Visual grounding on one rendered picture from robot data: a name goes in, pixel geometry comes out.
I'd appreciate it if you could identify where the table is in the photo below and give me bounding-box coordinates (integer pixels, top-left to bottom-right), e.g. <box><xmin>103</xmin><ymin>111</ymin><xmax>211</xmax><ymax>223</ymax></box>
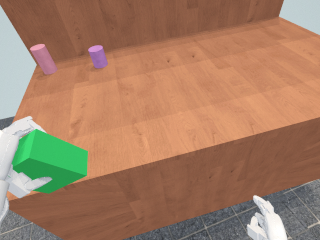
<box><xmin>0</xmin><ymin>0</ymin><xmax>320</xmax><ymax>240</ymax></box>

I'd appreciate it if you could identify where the right robot hand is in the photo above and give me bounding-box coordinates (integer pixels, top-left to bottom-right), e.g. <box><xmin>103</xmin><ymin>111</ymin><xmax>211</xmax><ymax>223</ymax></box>
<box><xmin>247</xmin><ymin>195</ymin><xmax>288</xmax><ymax>240</ymax></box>

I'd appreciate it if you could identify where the left robot forearm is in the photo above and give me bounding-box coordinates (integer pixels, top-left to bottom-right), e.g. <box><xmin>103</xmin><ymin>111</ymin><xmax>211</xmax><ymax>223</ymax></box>
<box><xmin>0</xmin><ymin>179</ymin><xmax>10</xmax><ymax>235</ymax></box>

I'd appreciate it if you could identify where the left robot hand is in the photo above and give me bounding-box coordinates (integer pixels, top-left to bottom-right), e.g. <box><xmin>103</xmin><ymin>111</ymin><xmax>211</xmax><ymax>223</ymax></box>
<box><xmin>0</xmin><ymin>116</ymin><xmax>52</xmax><ymax>199</ymax></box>

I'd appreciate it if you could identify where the sponge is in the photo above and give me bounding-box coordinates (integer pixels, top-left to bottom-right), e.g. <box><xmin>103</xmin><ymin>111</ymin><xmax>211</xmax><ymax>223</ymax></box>
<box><xmin>9</xmin><ymin>129</ymin><xmax>88</xmax><ymax>194</ymax></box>

